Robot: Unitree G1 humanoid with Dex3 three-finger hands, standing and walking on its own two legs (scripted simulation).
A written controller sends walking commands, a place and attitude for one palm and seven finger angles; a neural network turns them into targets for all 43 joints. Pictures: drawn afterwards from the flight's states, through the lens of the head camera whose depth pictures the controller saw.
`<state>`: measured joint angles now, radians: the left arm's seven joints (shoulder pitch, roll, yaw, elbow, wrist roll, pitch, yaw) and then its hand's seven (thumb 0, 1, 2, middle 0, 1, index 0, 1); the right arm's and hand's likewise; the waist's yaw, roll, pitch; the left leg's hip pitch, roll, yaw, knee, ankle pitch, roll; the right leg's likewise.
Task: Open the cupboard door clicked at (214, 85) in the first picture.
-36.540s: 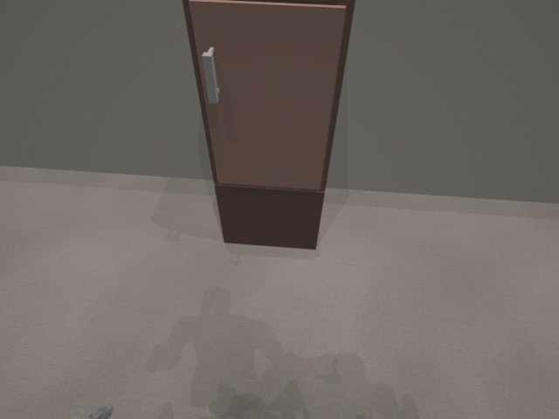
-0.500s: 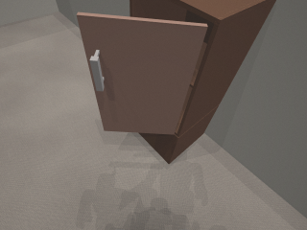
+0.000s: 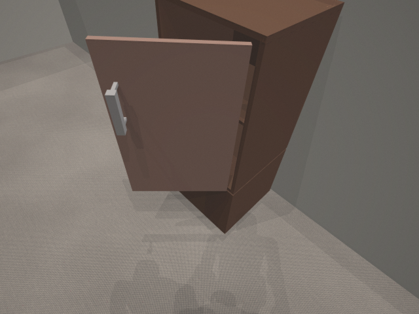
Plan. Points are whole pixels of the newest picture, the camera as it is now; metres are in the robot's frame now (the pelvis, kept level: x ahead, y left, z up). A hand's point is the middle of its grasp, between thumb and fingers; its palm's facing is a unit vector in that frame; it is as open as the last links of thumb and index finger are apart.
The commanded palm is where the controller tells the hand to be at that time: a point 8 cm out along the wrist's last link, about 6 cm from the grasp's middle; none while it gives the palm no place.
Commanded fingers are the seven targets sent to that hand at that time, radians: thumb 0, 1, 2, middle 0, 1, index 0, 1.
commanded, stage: come to a stop and stand still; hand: left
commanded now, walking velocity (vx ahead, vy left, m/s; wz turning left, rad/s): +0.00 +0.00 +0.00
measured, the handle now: (118, 109) +0.59 +0.26 +0.05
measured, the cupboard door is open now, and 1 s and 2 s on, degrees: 47 47 47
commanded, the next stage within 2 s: look again from close up in 0.52 s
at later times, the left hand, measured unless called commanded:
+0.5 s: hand out of the picture +0.02 +0.16 -0.18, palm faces +0.03 -0.98 -0.18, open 7.4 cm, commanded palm none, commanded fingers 0.00 0.90 0.90 -0.20 -0.30 -0.20 -0.30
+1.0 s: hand out of the picture +0.02 +0.19 -0.17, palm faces +0.00 -0.97 -0.25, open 7.4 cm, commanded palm none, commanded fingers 0.00 0.90 0.90 -0.20 -0.30 -0.20 -0.30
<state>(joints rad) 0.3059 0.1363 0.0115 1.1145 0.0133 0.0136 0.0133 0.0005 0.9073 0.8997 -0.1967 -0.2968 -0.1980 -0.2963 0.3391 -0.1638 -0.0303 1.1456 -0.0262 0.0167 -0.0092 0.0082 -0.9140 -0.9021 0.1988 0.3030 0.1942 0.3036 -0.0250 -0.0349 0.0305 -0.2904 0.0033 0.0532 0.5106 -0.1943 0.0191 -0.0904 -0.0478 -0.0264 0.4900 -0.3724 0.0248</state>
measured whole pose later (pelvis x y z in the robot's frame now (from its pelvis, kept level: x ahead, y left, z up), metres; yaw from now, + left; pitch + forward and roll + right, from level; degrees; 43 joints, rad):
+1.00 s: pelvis +0.00 +0.00 -0.01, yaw +0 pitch -2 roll +0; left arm 0.29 0.19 -0.01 1.02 0.02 0.00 0.04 0.00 0.91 0.90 -0.20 -0.30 -0.20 -0.30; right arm 0.22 -0.19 -0.01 1.02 -0.02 0.01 -0.01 0.01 -0.92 -0.90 0.20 0.30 0.20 0.30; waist -0.01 0.01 0.04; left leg -0.32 0.02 0.05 0.58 -0.22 0.02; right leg -0.12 -0.04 -0.02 0.56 -0.40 0.02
